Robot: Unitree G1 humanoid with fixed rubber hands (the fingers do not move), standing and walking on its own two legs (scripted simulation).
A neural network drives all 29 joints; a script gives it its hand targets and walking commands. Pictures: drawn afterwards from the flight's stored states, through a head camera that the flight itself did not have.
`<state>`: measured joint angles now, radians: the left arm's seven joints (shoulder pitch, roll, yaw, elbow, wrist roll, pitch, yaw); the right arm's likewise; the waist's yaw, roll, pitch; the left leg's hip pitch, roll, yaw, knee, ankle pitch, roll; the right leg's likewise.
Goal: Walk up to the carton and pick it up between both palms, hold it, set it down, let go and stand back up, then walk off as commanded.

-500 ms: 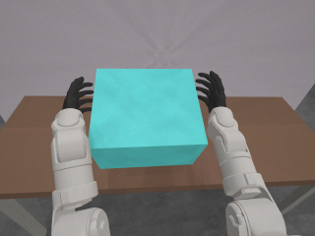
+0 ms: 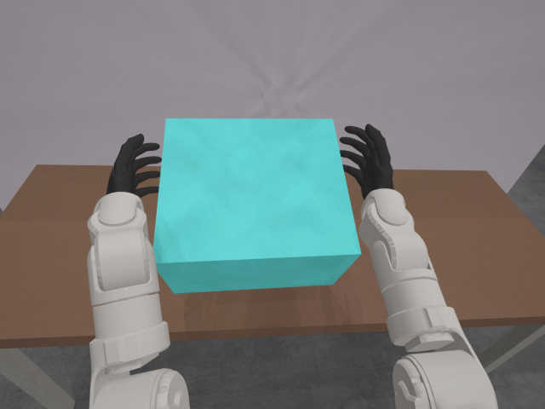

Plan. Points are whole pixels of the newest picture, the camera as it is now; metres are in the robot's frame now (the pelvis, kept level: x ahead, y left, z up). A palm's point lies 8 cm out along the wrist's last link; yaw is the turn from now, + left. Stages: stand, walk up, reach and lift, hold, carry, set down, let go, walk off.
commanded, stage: hold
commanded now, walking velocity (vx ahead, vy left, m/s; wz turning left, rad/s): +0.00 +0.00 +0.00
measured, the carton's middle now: (253, 205) +0.38 +0.01 +0.12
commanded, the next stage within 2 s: none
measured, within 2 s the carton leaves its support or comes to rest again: neither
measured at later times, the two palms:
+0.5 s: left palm (123, 193) +0.34 +0.18 +0.18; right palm (375, 180) +0.34 -0.16 +0.19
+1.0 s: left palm (125, 196) +0.34 +0.18 +0.17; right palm (372, 180) +0.35 -0.16 +0.19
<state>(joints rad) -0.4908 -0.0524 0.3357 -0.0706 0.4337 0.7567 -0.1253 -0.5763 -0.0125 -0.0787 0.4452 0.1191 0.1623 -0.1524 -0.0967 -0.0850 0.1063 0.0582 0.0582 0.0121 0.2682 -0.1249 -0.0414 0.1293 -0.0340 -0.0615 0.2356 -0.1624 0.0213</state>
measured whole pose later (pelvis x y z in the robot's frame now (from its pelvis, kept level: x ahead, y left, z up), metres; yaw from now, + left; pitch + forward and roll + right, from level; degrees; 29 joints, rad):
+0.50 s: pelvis -0.01 +0.00 +0.00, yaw +0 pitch -11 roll +0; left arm -0.55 -0.03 0.36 0.00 0.45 0.75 -0.15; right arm -0.63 0.00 -0.11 0.49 0.08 0.17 -0.15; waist -0.08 -0.10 0.10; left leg 0.05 0.06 0.01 0.24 -0.10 -0.04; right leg 0.10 -0.03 -0.06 0.24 -0.15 0.02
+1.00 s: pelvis -0.01 +0.00 +0.00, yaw +0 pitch -11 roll +0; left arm -0.52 -0.03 0.34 -0.03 0.44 0.75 -0.13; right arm -0.62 -0.01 -0.09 0.48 0.10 0.16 -0.16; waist -0.09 -0.09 0.12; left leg 0.05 0.06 0.01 0.25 -0.10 -0.04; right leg 0.11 -0.03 -0.06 0.24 -0.15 0.02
